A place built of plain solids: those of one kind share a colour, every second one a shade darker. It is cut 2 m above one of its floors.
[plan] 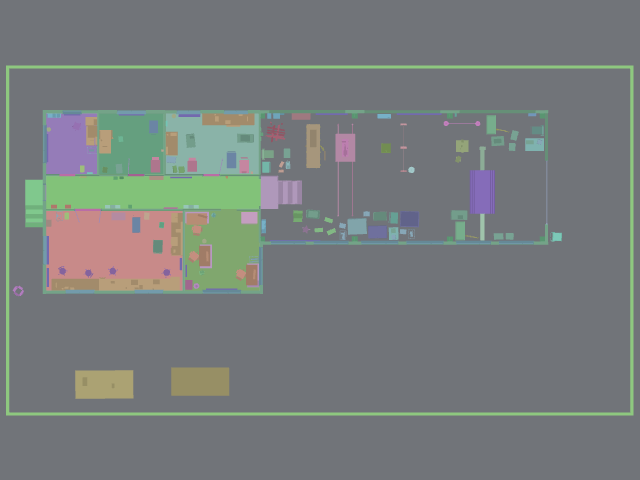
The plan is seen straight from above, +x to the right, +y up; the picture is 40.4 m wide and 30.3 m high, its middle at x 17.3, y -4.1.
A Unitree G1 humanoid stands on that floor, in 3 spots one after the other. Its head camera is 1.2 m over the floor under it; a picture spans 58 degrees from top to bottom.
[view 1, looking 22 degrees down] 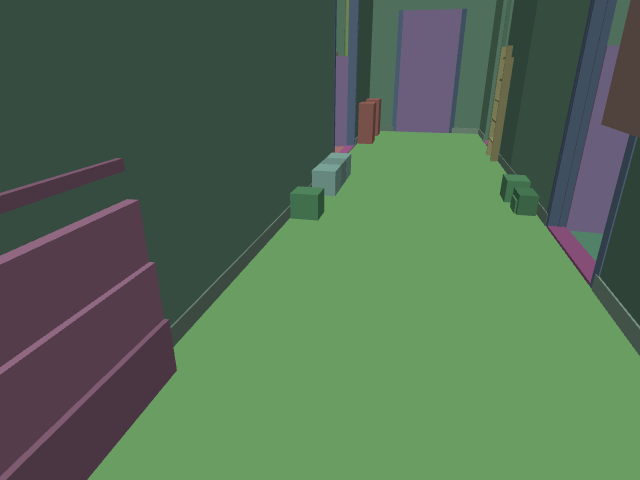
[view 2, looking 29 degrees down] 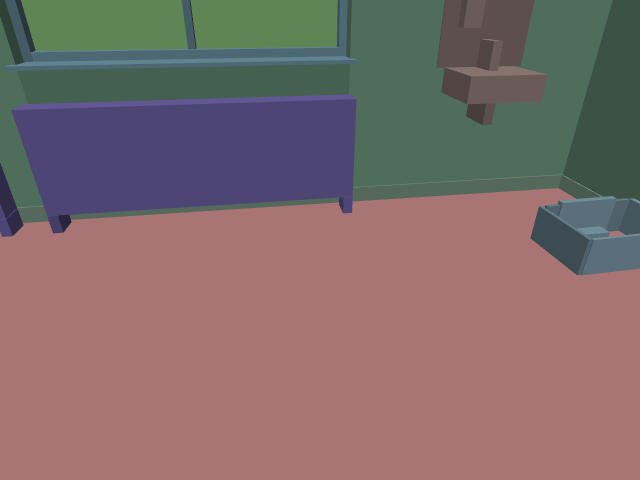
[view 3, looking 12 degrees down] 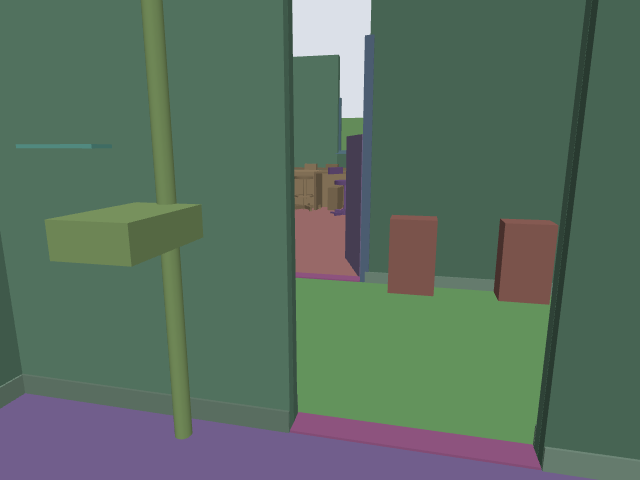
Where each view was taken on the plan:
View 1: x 8.75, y -1.10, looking -167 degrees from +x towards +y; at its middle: raised_floor_corridor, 3.20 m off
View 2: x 2.65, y -4.45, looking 171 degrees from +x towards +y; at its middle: raised_floor_lab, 2.48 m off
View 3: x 1.35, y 1.65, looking -77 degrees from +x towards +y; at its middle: raised_floor_lab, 5.78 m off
